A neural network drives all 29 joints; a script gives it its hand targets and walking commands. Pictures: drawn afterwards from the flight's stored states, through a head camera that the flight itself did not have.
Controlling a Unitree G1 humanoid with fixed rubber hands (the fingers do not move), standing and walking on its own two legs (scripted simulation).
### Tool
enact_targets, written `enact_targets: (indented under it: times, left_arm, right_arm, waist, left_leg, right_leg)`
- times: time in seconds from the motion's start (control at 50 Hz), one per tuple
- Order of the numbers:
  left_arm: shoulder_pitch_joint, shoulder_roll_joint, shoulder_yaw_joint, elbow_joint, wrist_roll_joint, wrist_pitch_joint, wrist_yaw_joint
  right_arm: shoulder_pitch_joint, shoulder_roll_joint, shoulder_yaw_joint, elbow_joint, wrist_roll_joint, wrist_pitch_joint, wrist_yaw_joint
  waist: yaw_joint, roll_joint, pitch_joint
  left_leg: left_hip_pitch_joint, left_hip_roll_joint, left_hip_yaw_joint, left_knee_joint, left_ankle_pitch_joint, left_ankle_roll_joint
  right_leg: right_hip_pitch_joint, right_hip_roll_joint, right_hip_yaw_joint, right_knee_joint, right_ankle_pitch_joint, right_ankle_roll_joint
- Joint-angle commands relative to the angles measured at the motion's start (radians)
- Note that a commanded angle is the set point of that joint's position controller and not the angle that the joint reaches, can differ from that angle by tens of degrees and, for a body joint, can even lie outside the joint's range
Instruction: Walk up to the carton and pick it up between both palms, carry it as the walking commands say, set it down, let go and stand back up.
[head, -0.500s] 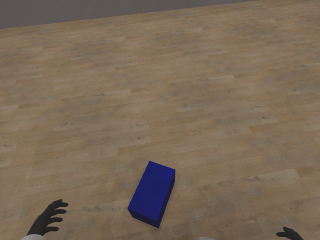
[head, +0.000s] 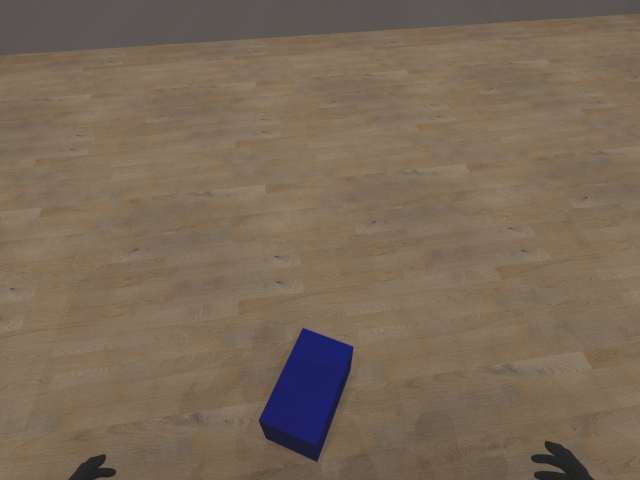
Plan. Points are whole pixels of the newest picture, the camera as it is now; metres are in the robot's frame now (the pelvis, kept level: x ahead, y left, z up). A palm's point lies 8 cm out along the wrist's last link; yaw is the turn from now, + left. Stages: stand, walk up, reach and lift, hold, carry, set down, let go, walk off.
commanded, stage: walk up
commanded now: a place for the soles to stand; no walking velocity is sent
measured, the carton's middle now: (309, 392) +0.46 +0.06 -0.68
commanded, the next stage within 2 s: none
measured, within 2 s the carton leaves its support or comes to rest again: neither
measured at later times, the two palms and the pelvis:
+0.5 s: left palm out of the picture +0.08 +0.30 -0.10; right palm out of the picture +0.09 -0.32 -0.10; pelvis +0.00 -0.01 +0.01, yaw +0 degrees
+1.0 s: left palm out of the picture +0.10 +0.41 -0.09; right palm out of the picture +0.11 -0.23 -0.12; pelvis +0.01 +0.08 -0.03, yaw -7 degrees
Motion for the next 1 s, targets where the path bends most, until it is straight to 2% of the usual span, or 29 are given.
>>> enact_targets:
  times: [0.0,0.2,0.48,0.5,0.52,0.54,0.56,0.58,0.6,0.64,0.66,0.7,0.72,0.74,0.76,0.78,0.8,0.82,0.84,0.88,0.9,0.92,0.94,0.96,0.98]
  left_arm:
    - [-0.057,0.195,0.053,-0.014,0.005,-0.025,0.002]
    - [-0.056,0.172,0.062,0.05,0.013,-0.037,0.002]
    - [-0.046,0.157,0.068,0.066,0.016,-0.046,0.008]
    - [0.154,0.253,0.107,0.057,0.042,-0.04,0.054]
    - [0.237,0.329,0.131,0.07,0.054,-0.038,0.077]
    - [0.27,0.356,0.146,0.061,0.068,-0.038,0.093]
    - [0.242,0.346,0.152,0.019,0.078,-0.04,0.105]
    - [0.198,0.319,0.148,-0.026,0.081,-0.043,0.11]
    - [0.164,0.29,0.143,-0.068,0.084,-0.047,0.11]
    - [0.144,0.27,0.143,-0.129,0.095,-0.047,0.106]
    - [0.146,0.272,0.146,-0.15,0.101,-0.045,0.104]
    - [0.147,0.288,0.152,-0.189,0.103,-0.041,0.102]
    - [0.124,0.295,0.151,-0.21,0.095,-0.038,0.098]
    - [0.078,0.284,0.141,-0.233,0.081,-0.034,0.095]
    - [0.095,0.211,0.115,-0.245,0.064,-0.031,0.094]
    - [0.131,0.158,0.097,-0.258,0.05,-0.026,0.102]
    - [0.172,0.2,0.104,-0.252,0.045,-0.018,0.115]
    - [0.219,0.237,0.11,-0.246,0.036,-0.015,0.111]
    - [0.253,0.252,0.108,-0.233,0.025,-0.017,0.1]
    - [0.343,0.238,0.106,-0.211,0.018,-0.034,0.09]
    - [0.378,0.218,0.099,-0.208,0.021,-0.044,0.093]
    - [0.418,0.215,0.096,-0.203,0.028,-0.053,0.097]
    - [0.421,0.25,0.105,-0.213,0.034,-0.058,0.102]
    - [0.424,0.348,0.125,-0.246,0.052,-0.059,0.103]
    - [0.401,0.378,0.125,-0.279,0.059,-0.056,0.109]
  right_arm:
    - [-0.077,-0.232,-0.051,-0.016,0.0,-0.029,-0.003]
    - [-0.067,-0.202,-0.058,0.044,-0.005,-0.039,-0.002]
    - [-0.017,-0.186,-0.064,0.069,-0.013,-0.043,-0.005]
    - [-0.052,-0.269,-0.122,-0.047,-0.087,-0.013,0.023]
    - [-0.067,-0.217,-0.114,-0.093,-0.097,0.004,0.035]
    - [-0.086,-0.193,-0.115,-0.133,-0.106,0.019,0.04]
    - [-0.055,-0.175,-0.121,-0.165,-0.114,0.03,0.044]
    - [-0.02,-0.16,-0.125,-0.189,-0.111,0.031,0.046]
    - [0.012,-0.148,-0.127,-0.207,-0.103,0.031,0.048]
    - [0.047,-0.145,-0.133,-0.252,-0.1,0.038,0.054]
    - [0.054,-0.147,-0.135,-0.277,-0.105,0.044,0.06]
    - [0.075,-0.164,-0.146,-0.33,-0.108,0.054,0.07]
    - [0.124,-0.173,-0.152,-0.338,-0.108,0.055,0.073]
    - [0.22,-0.184,-0.156,-0.328,-0.108,0.048,0.075]
    - [0.272,-0.261,-0.168,-0.333,-0.115,0.04,0.073]
    - [0.18,-0.327,-0.165,-0.385,-0.106,0.038,0.071]
    - [0.09,-0.314,-0.156,-0.42,-0.093,0.04,0.063]
    - [0.053,-0.29,-0.156,-0.436,-0.1,0.042,0.055]
    - [0.035,-0.261,-0.153,-0.445,-0.103,0.043,0.048]
    - [0.018,-0.234,-0.141,-0.451,-0.094,0.05,0.038]
    - [0.015,-0.231,-0.134,-0.45,-0.085,0.054,0.037]
    - [0.01,-0.218,-0.123,-0.448,-0.082,0.059,0.04]
    - [0.059,-0.182,-0.11,-0.439,-0.082,0.057,0.041]
    - [0.067,-0.136,-0.1,-0.473,-0.073,0.057,0.043]
    - [0.058,-0.174,-0.116,-0.485,-0.08,0.071,0.036]
  waist:
    - [-0.008,0.03,-0.105]
    - [-0.01,0.013,-0.098]
    - [-0.018,-0.004,-0.133]
    - [0.03,0.03,-0.107]
    - [0.053,-0.064,-0.098]
    - [0.074,-0.088,-0.076]
    - [0.053,-0.039,-0.082]
    - [0.034,-0.024,-0.094]
    - [0.017,-0.049,-0.107]
    - [-0.004,-0.112,-0.132]
    - [-0.005,-0.139,-0.138]
    - [-0.021,-0.171,-0.144]
    - [-0.053,-0.165,-0.156]
    - [-0.116,-0.131,-0.182]
    - [-0.159,0.089,-0.183]
    - [-0.154,0.315,-0.131]
    - [-0.138,0.29,-0.106]
    - [-0.123,0.279,-0.079]
    - [-0.093,0.208,-0.037]
    - [-0.049,0.219,-0.073]
    - [-0.029,0.195,-0.11]
    - [-0.003,0.151,-0.132]
    - [0.001,0.031,-0.144]
    - [0.013,-0.232,-0.15]
    - [0.008,-0.166,-0.14]
  left_leg:
    - [-0.048,0.14,-0.097,-0.211,0.132,0.06]
    - [-0.041,0.133,-0.088,-0.262,0.065,0.051]
    - [0.013,0.128,-0.068,-0.249,0.179,0.037]
    - [-0.093,0.049,0.021,-0.054,-0.044,0.04]
    - [-0.247,0.003,-0.011,0.088,-0.166,0.033]
    - [-0.374,-0.001,-0.094,0.285,-0.275,0.027]
    - [-0.41,0.04,-0.155,0.4,-0.242,0.022]
    - [-0.427,0.057,-0.168,0.453,-0.223,0.017]
    - [-0.432,0.076,-0.186,0.47,-0.206,0.011]
    - [-0.388,0.101,-0.189,0.402,-0.171,0.002]
    - [-0.349,0.097,-0.176,0.373,-0.161,0.001]
    - [-0.251,0.092,-0.154,0.298,-0.154,0.016]
    - [-0.15,0.077,-0.126,0.214,-0.099,0.03]
    - [0.025,0.05,-0.09,0.083,0.006,0.05]
    - [0.094,0.145,-0.236,-0.13,-0.088,0.094]
    - [-0.029,0.301,-0.429,-0.27,-0.252,0.173]
    - [-0.122,0.311,-0.414,-0.263,-0.27,0.271]
    - [-0.22,0.306,-0.338,-0.229,-0.254,0.308]
    - [-0.228,0.262,-0.264,-0.164,-0.143,0.282]
    - [-0.156,0.213,-0.153,-0.041,0.155,0.248]
    - [-0.148,0.207,-0.121,0.038,0.246,0.225]
    - [-0.18,0.187,-0.093,0.131,0.243,0.182]
    - [-0.264,0.144,-0.078,0.245,0.133,0.123]
    - [-0.448,0.03,-0.047,0.451,-0.136,0.041]
    - [-0.499,0.015,-0.152,0.603,-0.248,0.019]
  right_leg:
    - [0.087,-0.071,0.042,-0.112,0.163,-0.067]
    - [0.088,-0.081,0.055,-0.182,0.12,-0.067]
    - [0.095,-0.096,0.074,-0.206,0.2,-0.079]
    - [0.118,-0.131,0.191,-0.201,0.113,-0.13]
    - [0.175,-0.238,0.351,-0.238,0.038,-0.198]
    - [0.189,-0.313,0.478,-0.266,-0.068,-0.266]
    - [0.162,-0.344,0.48,-0.244,-0.055,-0.31]
    - [0.152,-0.341,0.447,-0.208,0.044,-0.33]
    - [0.142,-0.33,0.403,-0.178,0.111,-0.335]
    - [0.092,-0.294,0.349,-0.16,0.067,-0.301]
    - [0.046,-0.28,0.334,-0.147,0.054,-0.29]
    - [-0.076,-0.281,0.315,-0.103,0.055,-0.276]
    - [-0.164,-0.259,0.279,-0.065,0.013,-0.251]
    - [-0.298,-0.195,0.216,0.016,-0.077,-0.209]
    - [-0.409,-0.017,0.09,0.232,-0.254,-0.137]
    - [-0.474,0.154,-0.011,0.463,-0.442,-0.063]
    - [-0.434,0.123,0.044,0.586,-0.464,-0.041]
    - [-0.352,0.07,0.044,0.623,-0.45,-0.038]
    - [-0.321,0.049,0.032,0.572,-0.388,-0.045]
    - [-0.239,0.016,-0.003,0.368,-0.269,-0.055]
    - [-0.161,0.01,-0.016,0.208,-0.147,-0.072]
    - [-0.065,0.017,-0.018,0.071,-0.012,-0.077]
    - [0.023,-0.039,0.126,-0.019,0.032,-0.086]
    - [0.118,-0.251,0.533,-0.091,0.11,-0.166]
    - [0.08,-0.346,0.689,-0.134,0.057,-0.258]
